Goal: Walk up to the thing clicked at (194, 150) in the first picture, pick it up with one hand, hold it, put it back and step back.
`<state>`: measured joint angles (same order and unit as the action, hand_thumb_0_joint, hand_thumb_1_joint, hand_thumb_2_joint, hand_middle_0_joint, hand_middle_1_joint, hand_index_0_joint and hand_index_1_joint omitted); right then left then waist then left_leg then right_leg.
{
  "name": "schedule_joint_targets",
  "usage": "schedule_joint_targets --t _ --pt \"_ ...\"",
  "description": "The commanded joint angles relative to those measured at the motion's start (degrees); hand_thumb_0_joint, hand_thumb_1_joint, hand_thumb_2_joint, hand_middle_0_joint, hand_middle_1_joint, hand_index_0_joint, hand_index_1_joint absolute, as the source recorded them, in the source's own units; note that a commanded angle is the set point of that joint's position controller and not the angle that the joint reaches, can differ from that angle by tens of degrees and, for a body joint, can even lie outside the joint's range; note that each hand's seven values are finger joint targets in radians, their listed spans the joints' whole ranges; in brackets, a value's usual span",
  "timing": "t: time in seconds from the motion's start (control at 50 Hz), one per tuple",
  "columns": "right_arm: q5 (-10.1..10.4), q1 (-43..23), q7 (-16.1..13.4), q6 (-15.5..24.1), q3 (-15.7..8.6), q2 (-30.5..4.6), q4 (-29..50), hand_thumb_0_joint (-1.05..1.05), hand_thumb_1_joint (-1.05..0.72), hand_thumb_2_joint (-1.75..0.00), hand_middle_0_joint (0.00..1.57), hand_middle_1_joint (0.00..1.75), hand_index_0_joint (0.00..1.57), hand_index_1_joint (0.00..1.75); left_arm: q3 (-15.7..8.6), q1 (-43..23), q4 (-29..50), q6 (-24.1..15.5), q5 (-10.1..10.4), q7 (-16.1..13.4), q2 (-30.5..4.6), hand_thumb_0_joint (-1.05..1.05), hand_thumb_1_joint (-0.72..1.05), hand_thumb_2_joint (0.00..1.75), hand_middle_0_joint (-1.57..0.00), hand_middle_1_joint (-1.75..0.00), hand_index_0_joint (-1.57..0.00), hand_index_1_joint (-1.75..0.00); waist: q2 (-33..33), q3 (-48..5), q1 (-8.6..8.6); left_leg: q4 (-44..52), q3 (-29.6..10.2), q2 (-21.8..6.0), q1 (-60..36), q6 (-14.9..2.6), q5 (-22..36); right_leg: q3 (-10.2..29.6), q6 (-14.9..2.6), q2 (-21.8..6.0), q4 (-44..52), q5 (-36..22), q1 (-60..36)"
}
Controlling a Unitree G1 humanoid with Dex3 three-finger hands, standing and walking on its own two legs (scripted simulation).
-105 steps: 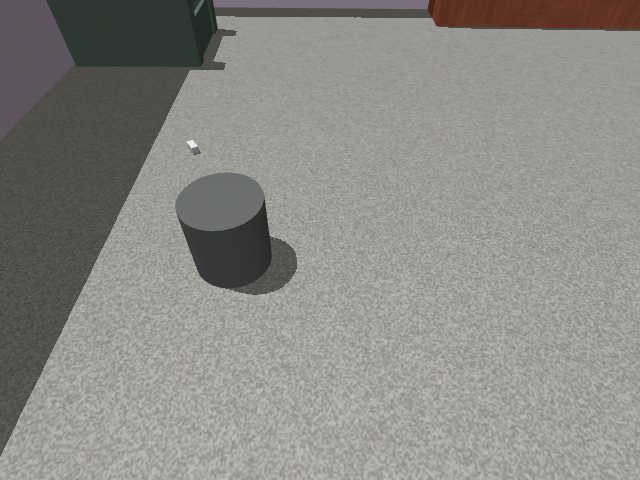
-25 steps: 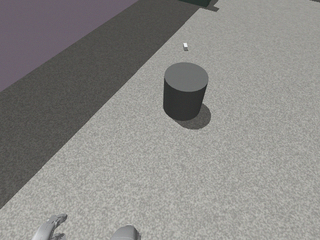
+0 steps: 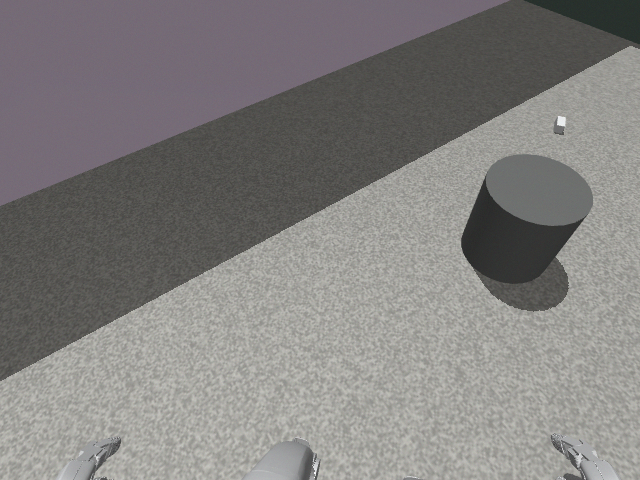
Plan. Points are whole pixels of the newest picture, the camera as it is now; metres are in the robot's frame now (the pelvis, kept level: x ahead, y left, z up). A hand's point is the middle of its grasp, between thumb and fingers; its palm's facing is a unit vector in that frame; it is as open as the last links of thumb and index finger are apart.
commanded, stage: walk up
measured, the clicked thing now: (559, 124) +1.73 -1.01 -0.73
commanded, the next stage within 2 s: stand in 1.62 s
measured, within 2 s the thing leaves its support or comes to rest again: neither
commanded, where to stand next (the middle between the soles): +0.08 +0.02 m, yaw +35 degrees
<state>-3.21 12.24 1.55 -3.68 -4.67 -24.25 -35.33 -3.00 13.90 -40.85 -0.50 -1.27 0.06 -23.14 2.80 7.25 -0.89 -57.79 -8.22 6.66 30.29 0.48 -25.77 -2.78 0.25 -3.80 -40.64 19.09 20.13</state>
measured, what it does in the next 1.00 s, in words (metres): steps on the spot, turning left: left foot, then right foot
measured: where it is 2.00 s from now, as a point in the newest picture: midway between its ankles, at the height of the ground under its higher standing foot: outside the picture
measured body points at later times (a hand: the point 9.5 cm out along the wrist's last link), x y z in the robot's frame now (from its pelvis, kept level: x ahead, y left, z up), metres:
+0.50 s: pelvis +0.01 +0.03 +0.00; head +0.03 +0.06 +0.44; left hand -0.03 +0.36 -0.12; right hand +0.19 -0.25 -0.09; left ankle -0.02 +0.16 -0.72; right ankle +0.08 -0.10 -0.68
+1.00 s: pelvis +0.00 +0.02 +0.00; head +0.01 +0.04 +0.44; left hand -0.13 +0.33 -0.12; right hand +0.24 -0.21 -0.11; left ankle -0.03 +0.12 -0.72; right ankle +0.08 -0.10 -0.70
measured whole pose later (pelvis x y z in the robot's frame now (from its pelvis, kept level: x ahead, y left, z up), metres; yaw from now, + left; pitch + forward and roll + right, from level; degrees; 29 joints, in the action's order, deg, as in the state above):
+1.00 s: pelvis +0.00 +0.02 +0.00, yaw +32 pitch -2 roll +1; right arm -1.5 15.2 -0.4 2.2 -2.1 -22.9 -49.5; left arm -3.3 14.9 -49.1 2.0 -0.5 0.9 -25.0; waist -2.3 5.1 -1.8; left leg -41.0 0.5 2.9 19.3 -2.1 -19.4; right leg -1.8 -0.6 -6.4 -49.6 29.9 21.4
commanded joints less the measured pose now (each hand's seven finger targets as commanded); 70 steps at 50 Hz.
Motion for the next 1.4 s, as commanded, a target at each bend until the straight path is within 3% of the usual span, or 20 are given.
schedule_joint_targets --t 0.0,0.1,0.22,0.24,0.26,0.28,0.34,0.48,0.56,0.6,0.64,0.72,0.86,0.88,0.92,0.94,1.04,1.12,1.18,1.38 --pt "0.9 5.0 1.6 1.6 -5.0 -11.3 4.3 0.00 -0.90 -0.90 0.20 0.30 0.20 0.30 -6.1 -1.1 4.9 -2.8 -1.0 -1.6 -16.8 0.00 0.90 0.90 -0.20 -0.30 -0.20 -0.30 -13.9 -5.4 1.41 -11.1 0.9 -7.1 4.9 0.99 4.3 12.7 -12.16 -15.8 18.5 -7.1 -6.8" --pt "1.7 -0.6 2.2 2.3 -4.2 -9.6 2.7 0.00 -0.90 -0.90 0.20 0.30 0.20 0.30 -6.6 3.9 5.2 -2.6 -1.6 -0.2 -17.7 0.00 0.90 0.90 -0.20 -0.30 -0.20 -0.30 -17.4 -5.4 -3.65 6.1 7.7 -6.4 2.2 1.20 -0.7 5.1 -11.90 -15.0 16.8 -4.5 -12.5" --pt "3.0 10.0 -0.1 4.8 -4.2 -10.4 -4.8 0.00 -0.90 -0.90 0.20 0.30 0.20 0.30 -4.9 1.5 5.4 0.0 -0.4 1.5 -15.7 0.00 0.90 0.90 -0.20 -0.30 -0.20 -0.30 -10.3 -10.7 0.92 28.0 12.2 -2.1 -23.7 -0.26 6.8 -5.1 -6.47 -13.0 -1.8 -0.9 0.2" --pt "2.3 12.0 -0.8 5.5 -5.0 -13.8 -5.0 0.00 -0.90 -0.90 0.20 0.30 0.20 0.30 -3.7 3.0 5.5 0.6 0.1 1.5 -12.2 0.00 0.90 0.90 -0.20 -0.30 -0.20 -0.30 -0.2 -10.2 2.75 34.9 -1.0 -7.3 -29.1 -3.99 0.7 -6.3 -3.67 -9.3 -14.3 5.2 9.3" --pt "1.6 11.8 -1.3 6.0 -6.1 -21.6 -3.0 0.00 -0.90 -0.90 0.20 0.30 0.20 0.30 -2.7 0.9 7.9 0.7 0.4 1.5 -9.2 0.00 0.90 0.90 -0.20 -0.30 -0.20 -0.30 12.5 -8.5 2.79 39.1 -30.5 -22.6 -28.4 -11.53 -0.6 -3.9 0.20 -0.9 -22.3 16.3 23.5" --pt "2.4 12.3 -1.4 5.9 -6.6 -24.6 -3.8 0.00 -0.90 -0.90 0.20 0.30 0.20 0.30 -4.1 -5.1 7.7 0.3 0.1 0.3 -15.1 0.00 0.90 0.90 -0.20 -0.30 -0.20 -0.30 9.1 -4.9 5.28 41.6 -38.9 -27.5 -18.5 -18.54 0.0 4.7 -0.80 -3.5 -24.2 17.3 20.5" --pt "2.6 5.0 -3.0 6.6 -3.6 -16.2 -2.9 0.00 -0.90 -0.90 0.20 0.30 0.20 0.30 -4.1 3.9 2.1 -0.1 1.0 0.2 -14.5 0.00 0.90 0.90 -0.20 -0.30 -0.20 -0.30 5.0 -5.7 -0.59 30.8 -16.8 -17.6 -19.5 -13.36 19.8 5.6 -1.32 -4.4 -21.5 9.2 15.6" --pt "2.3 7.7 -4.0 6.8 -2.9 -15.2 -2.4 0.00 -0.90 -0.90 0.20 0.30 0.20 0.30 -4.1 1.4 2.6 0.1 0.5 0.1 -12.0 0.00 0.90 0.90 -0.20 -0.30 -0.20 -0.30 8.4 -8.5 1.01 23.2 -16.2 -16.5 -14.7 -13.97 44.8 1.7 -2.21 0.6 -13.2 8.7 6.0" --pt "3.1 2.9 -4.3 5.7 -2.2 -13.9 -0.6 0.00 -0.90 -0.90 0.20 0.30 0.20 0.30 -4.3 5.4 0.8 -0.8 0.1 -0.3 -10.8 0.00 0.90 0.90 -0.20 -0.30 -0.20 -0.30 5.8 -11.3 -2.91 14.9 -14.2 -11.9 -8.2 -10.48 35.1 1.6 -4.92 2.9 4.9 -1.7 -6.4" --pt "3.8 3.6 -4.5 5.3 -0.4 -8.0 0.6 0.00 -0.90 -0.90 0.20 0.30 0.20 0.30 -6.1 5.9 1.4 -1.7 -1.1 -0.4 -19.1 0.00 0.90 0.90 -0.20 -0.30 -0.20 -0.30 -13.2 -10.0 -3.30 -2.4 -0.4 1.2 8.4 -3.27 7.2 28.8 -11.37 -16.2 18.7 -2.7 -16.2" --pt "2.7 5.1 -5.5 5.1 -2.2 -13.7 -2.7 0.00 -0.90 -0.90 0.20 0.30 0.20 0.30 -6.1 -1.8 2.5 -1.5 -0.2 0.0 -19.5 0.00 0.90 0.90 -0.20 -0.30 -0.20 -0.30 -11.9 -5.0 -0.41 -14.8 0.1 -4.1 7.1 -1.34 -10.6 38.6 -20.10 -26.1 24.4 -0.6 -5.8" --pt "2.7 5.7 -2.7 5.6 -2.1 -11.4 -6.3 0.00 -0.90 -0.90 0.20 0.30 0.20 0.30 -5.1 -1.2 -0.5 -1.8 -1.1 0.0 -15.8 0.00 0.90 0.90 -0.20 -0.30 -0.20 -0.30 -12.6 -1.5 -0.63 -1.2 5.4 -6.2 1.4 -1.48 -1.3 13.2 -12.23 -12.3 17.9 1.2 -2.6" --pt "2.4 7.3 -2.2 6.8 -1.7 -9.1 -10.4 0.00 -0.90 -0.90 0.20 0.30 0.20 0.30 -3.6 -2.2 -0.2 -0.2 0.1 1.1 -13.9 0.00 0.90 0.90 -0.20 -0.30 -0.20 -0.30 -12.6 -7.5 0.83 24.5 11.2 -2.9 -19.0 -1.80 8.2 6.4 -9.69 -10.9 8.8 0.4 1.7" --pt "2.1 7.7 -2.6 7.4 -1.8 -9.9 -10.6 0.00 -0.90 -0.90 0.20 0.30 0.20 0.30 -2.5 -0.6 -0.6 0.1 0.2 1.1 -11.4 0.00 0.90 0.90 -0.20 -0.30 -0.20 -0.30 -8.8 -8.3 1.40 29.6 6.3 -4.4 -23.0 -2.76 5.7 5.1 -7.81 -9.8 2.7 0.5 4.4" --pt "1.5 4.3 -3.3 8.1 -2.7 -18.2 -9.1 0.00 -0.90 -0.90 0.20 0.30 0.20 0.30 -1.9 -0.3 -1.2 0.8 1.5 0.5 -9.0 0.00 0.90 0.90 -0.20 -0.30 -0.20 -0.30 7.6 -6.5 1.08 39.4 -26.7 -25.0 -16.7 -13.61 -1.4 1.9 -1.44 -0.9 -10.0 16.5 11.5" --pt "1.8 2.9 -3.3 7.9 -3.0 -18.2 -9.6 0.00 -0.90 -0.90 0.20 0.30 0.20 0.30 -3.0 -2.4 -2.5 0.7 1.0 0.1 -13.0 0.00 0.90 0.90 -0.20 -0.30 -0.20 -0.30 3.4 -3.4 1.60 39.6 -27.9 -25.6 -10.9 -16.61 -0.4 5.0 -1.63 -2.4 -13.8 16.2 7.7" --pt "2.8 -1.2 -3.2 8.2 -0.5 -13.2 -10.9 0.00 -0.90 -0.90 0.20 0.30 0.20 0.30 -2.7 2.6 -7.1 -0.2 1.3 0.2 -11.1 0.00 0.90 0.90 -0.20 -0.30 -0.20 -0.30 5.3 -8.8 -0.86 29.4 -9.8 -18.4 -14.5 -11.44 30.4 2.5 -1.90 -1.2 -4.3 8.3 -0.9" --pt "3.6 -2.8 -2.9 6.8 0.7 -10.4 -11.8 0.00 -0.90 -0.90 0.20 0.30 0.20 0.30 -2.2 2.0 -8.6 -1.2 0.4 -0.2 -12.1 0.00 0.90 0.90 -0.20 -0.30 -0.20 -0.30 1.1 -9.6 -1.52 24.7 -4.1 -13.0 -8.5 -5.37 22.1 5.5 -3.84 -2.4 10.9 -9.0 -12.0" --pt "3.2 -1.3 -2.7 6.2 0.7 -9.4 -15.1 0.00 -0.90 -0.90 0.20 0.30 0.20 0.30 -1.6 -5.2 -7.9 -1.4 0.4 0.4 -14.3 0.00 0.90 0.90 -0.20 -0.30 -0.20 -0.30 -5.9 -6.8 1.98 25.2 -0.4 -7.2 -14.5 -3.04 4.5 12.8 -7.39 -9.6 15.7 -0.2 -1.6" --pt "3.2 -6.3 -1.9 6.8 2.3 -9.2 -20.5 0.00 -0.90 -0.90 0.20 0.30 0.20 0.30 -0.4 -8.2 -13.7 -2.0 1.1 0.3 -11.6 0.00 0.90 0.90 -0.20 -0.30 -0.20 -0.30 -3.4 -7.3 0.44 32.8 -2.6 -9.7 -14.6 -2.97 16.2 5.7 -3.46 -5.5 18.6 -3.7 -9.4"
